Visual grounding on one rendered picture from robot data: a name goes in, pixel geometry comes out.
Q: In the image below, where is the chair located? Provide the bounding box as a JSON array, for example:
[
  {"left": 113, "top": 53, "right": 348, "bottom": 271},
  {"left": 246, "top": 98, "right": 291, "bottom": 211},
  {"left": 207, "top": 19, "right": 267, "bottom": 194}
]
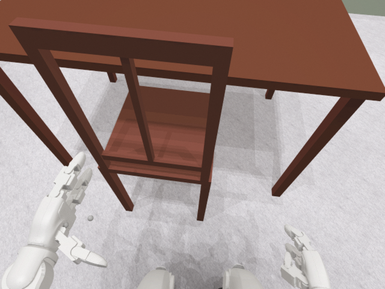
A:
[{"left": 8, "top": 17, "right": 234, "bottom": 221}]

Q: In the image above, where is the right robot hand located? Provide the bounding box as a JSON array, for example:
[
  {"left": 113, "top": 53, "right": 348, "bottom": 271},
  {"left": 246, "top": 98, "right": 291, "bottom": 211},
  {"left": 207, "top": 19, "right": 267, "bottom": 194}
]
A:
[{"left": 281, "top": 224, "right": 331, "bottom": 289}]

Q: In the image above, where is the robot right shin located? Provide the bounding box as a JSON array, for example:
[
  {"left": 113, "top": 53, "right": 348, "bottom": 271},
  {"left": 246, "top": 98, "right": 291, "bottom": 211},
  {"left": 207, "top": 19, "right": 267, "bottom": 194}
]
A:
[{"left": 232, "top": 264, "right": 244, "bottom": 269}]

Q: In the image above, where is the right robot thigh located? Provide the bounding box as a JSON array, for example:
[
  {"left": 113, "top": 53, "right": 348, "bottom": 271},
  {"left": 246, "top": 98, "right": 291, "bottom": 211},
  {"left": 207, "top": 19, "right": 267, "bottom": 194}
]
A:
[{"left": 223, "top": 268, "right": 264, "bottom": 289}]

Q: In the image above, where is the left robot forearm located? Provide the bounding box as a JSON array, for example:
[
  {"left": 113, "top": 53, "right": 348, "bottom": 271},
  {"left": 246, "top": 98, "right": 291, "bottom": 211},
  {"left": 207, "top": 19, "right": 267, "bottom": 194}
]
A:
[{"left": 0, "top": 245, "right": 58, "bottom": 289}]

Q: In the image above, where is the table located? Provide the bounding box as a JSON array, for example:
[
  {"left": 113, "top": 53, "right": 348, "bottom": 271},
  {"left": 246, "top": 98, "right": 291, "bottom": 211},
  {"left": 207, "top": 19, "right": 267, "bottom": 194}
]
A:
[{"left": 0, "top": 0, "right": 385, "bottom": 197}]

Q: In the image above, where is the left robot hand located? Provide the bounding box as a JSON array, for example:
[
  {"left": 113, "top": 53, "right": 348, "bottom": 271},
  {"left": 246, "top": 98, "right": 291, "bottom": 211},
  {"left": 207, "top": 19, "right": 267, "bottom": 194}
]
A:
[{"left": 27, "top": 152, "right": 108, "bottom": 268}]

